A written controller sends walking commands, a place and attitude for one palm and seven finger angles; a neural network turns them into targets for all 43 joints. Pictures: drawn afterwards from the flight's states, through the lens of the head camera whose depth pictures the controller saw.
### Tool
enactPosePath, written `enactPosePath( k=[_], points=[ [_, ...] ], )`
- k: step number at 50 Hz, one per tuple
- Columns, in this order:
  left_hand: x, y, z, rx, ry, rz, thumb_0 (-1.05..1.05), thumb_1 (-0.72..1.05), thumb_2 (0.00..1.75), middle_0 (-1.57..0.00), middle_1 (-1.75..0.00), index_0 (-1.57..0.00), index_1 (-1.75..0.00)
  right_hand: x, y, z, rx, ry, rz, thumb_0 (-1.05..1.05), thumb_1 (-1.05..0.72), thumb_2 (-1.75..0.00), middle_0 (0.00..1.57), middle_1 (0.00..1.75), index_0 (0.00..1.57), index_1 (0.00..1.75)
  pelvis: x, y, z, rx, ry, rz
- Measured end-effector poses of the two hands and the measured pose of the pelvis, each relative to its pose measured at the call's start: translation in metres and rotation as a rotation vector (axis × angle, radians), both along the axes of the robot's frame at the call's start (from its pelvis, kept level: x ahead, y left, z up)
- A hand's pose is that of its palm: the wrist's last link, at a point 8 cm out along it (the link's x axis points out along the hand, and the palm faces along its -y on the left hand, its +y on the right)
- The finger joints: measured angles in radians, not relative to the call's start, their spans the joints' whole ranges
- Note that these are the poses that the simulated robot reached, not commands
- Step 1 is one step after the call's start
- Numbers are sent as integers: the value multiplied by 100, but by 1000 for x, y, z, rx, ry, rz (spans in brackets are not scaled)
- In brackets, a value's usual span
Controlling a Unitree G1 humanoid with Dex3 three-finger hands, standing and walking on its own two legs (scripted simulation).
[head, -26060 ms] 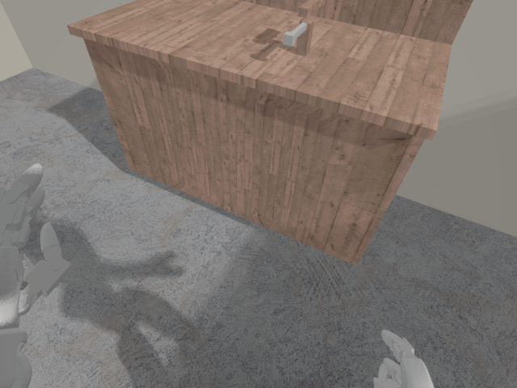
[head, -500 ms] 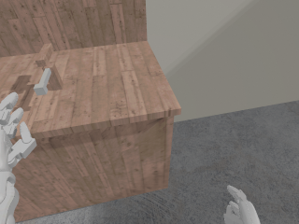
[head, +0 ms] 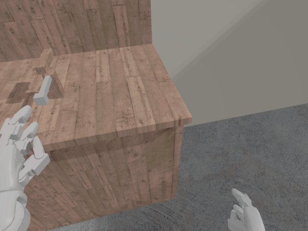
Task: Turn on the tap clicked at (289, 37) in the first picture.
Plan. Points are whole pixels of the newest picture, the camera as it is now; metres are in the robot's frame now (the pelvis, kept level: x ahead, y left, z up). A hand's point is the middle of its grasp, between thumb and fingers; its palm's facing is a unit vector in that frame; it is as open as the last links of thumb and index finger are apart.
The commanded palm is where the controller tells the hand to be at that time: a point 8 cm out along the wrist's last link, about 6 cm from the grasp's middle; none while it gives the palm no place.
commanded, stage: turn the palm inward beside the body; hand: left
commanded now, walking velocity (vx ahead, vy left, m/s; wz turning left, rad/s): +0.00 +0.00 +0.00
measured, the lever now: (41, 99) +0.39 +0.41 +0.14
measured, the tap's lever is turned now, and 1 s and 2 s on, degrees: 0 0 0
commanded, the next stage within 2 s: reach beside the lever's end, fingers flat in 1.14 s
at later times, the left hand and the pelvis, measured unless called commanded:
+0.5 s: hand (32, 175) +0.15 +0.24 +0.18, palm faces +0.52 -0.84 -0.11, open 7.4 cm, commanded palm +0.09 +0.27 +0.19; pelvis -0.04 +0.00 +0.01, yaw +1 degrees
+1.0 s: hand (48, 168) +0.17 +0.22 +0.18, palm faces +0.53 -0.84 -0.09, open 7.4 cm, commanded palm +0.11 +0.26 +0.19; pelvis -0.02 -0.02 +0.01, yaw +1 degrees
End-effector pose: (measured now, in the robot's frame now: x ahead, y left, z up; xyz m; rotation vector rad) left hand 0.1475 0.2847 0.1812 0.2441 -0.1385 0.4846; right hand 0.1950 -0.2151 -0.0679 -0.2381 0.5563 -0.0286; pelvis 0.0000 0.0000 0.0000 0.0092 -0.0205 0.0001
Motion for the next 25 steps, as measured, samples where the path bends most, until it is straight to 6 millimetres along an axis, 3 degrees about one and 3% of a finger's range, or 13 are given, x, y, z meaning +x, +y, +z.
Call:
enactPosePath(
  k=[11, 25],
  points=[
    [-20, 6, 2, -66, 6, 41, 2, 90, 90, -21, -30, -20, -30, -12, 27, 12, 31, -45, 27, 1, -90, -90, 21, 30, 20, 30, -22, 4, 4, -8, -48, 0],
    [-47, -8, 6, -104, 6, 56, 2, 90, 90, -21, -30, -20, -30, -24, 25, 19, 22, -70, 41, 1, -90, -90, 21, 30, 20, 30, -40, 0, 7, -12, -97, 9]
  ],
)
